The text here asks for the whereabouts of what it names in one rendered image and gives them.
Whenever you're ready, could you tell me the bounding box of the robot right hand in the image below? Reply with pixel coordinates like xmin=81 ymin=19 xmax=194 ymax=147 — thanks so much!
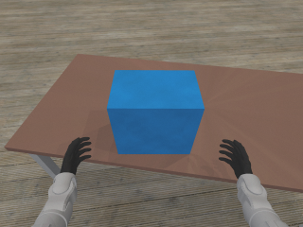
xmin=219 ymin=139 xmax=253 ymax=179

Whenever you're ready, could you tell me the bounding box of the table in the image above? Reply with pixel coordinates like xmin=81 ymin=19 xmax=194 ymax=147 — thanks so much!
xmin=4 ymin=54 xmax=303 ymax=227

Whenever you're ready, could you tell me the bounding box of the robot right forearm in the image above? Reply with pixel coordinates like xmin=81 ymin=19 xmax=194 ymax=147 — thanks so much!
xmin=236 ymin=173 xmax=289 ymax=227

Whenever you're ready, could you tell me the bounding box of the robot left forearm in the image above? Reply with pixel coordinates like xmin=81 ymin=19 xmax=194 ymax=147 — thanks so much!
xmin=31 ymin=172 xmax=78 ymax=227

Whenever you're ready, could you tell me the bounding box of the carton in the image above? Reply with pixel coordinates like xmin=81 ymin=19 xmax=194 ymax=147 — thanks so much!
xmin=107 ymin=70 xmax=205 ymax=154

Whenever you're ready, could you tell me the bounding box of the robot left hand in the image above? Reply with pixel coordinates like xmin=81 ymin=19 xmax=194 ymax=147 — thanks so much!
xmin=60 ymin=137 xmax=92 ymax=175

